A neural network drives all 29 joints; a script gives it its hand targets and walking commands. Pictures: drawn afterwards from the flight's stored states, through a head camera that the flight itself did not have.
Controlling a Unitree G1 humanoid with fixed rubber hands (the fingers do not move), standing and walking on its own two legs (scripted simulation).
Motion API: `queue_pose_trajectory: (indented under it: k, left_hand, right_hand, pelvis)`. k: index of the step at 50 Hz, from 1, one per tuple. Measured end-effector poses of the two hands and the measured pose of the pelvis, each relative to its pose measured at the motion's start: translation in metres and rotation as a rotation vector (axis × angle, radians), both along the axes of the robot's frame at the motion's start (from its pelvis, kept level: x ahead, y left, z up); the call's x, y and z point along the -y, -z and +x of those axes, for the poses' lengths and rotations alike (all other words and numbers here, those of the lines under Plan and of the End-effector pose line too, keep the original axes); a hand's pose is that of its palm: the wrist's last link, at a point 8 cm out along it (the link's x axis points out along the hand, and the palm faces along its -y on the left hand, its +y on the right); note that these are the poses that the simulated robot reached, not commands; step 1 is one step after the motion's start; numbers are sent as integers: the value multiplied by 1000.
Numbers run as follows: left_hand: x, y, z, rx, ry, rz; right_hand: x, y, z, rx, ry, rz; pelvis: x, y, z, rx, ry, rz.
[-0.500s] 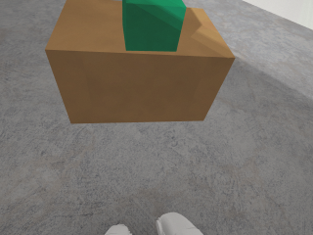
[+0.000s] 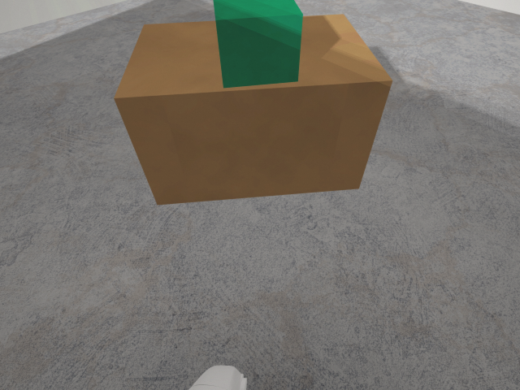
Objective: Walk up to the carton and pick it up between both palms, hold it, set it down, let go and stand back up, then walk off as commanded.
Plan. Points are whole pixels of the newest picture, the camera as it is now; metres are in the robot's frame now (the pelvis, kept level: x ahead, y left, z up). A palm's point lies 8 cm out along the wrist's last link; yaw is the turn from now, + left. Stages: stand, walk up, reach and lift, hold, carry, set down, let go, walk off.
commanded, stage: walk off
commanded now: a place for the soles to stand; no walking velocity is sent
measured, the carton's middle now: (255, 36) +1.33 +0.10 -0.04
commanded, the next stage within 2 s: none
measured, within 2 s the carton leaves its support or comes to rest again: neither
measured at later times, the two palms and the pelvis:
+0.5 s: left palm out of the picture +0.08 +0.33 -0.11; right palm out of the picture -0.02 -0.30 -0.09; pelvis -0.02 +0.02 -0.01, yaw -4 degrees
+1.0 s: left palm out of the picture +0.09 +0.32 -0.10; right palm out of the picture +0.14 -0.32 -0.12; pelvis +0.09 +0.00 -0.02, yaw -3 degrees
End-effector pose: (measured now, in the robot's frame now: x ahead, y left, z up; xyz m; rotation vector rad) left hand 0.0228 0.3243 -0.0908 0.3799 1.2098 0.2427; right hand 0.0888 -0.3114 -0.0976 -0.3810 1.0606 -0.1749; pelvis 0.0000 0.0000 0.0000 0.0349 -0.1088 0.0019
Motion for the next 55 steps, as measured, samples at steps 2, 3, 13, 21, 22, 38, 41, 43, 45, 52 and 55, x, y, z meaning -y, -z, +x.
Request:
queue_pose_trajectory:
  k: [2,3,13,21,22,38,41,43,45,52,55]
  left_hand:
    - [-7,0,2,11,12,-6]
    - [-11,2,4,19,19,-10]
    - [-25,47,53,122,157,-74]
    - [-19,25,49,74,166,-78]
    - [-17,23,49,67,167,-76]
    - [36,10,30,57,61,38]
    - [33,0,22,24,30,51]
    - [29,-2,23,9,16,54]
    - [23,-1,30,0,5,55]
    - [-8,27,86,-1,11,5]
    - [-16,48,126,31,21,-29]
  right_hand:
    - [-4,-4,-10,-7,-1,-10]
    - [-7,-5,-15,-6,0,-16]
    - [-28,12,-103,-17,149,-62]
    - [-24,-5,-111,-53,146,-48]
    - [-21,-6,-111,-56,146,-46]
    - [41,35,-29,-28,72,41]
    - [37,31,-8,-32,48,49]
    - [33,30,6,-41,35,48]
    - [28,30,19,-48,25,45]
    - [-2,26,65,-68,7,-9]
    - [-18,24,78,-56,16,-27]
  pelvis:
    - [-8,-2,-6,-5,-10,-6]
    - [-12,-1,-8,-4,-14,-9]
    - [-43,32,-22,49,31,-17]
    - [-35,10,-22,-10,57,-32]
    - [-32,9,-21,-16,64,-35]
    - [38,23,28,-6,66,0]
    - [36,15,42,-14,58,8]
    - [32,14,53,-20,52,12]
    - [26,14,64,-26,50,9]
    - [-8,26,106,-72,47,-45]
    - [-22,34,120,-60,28,-40]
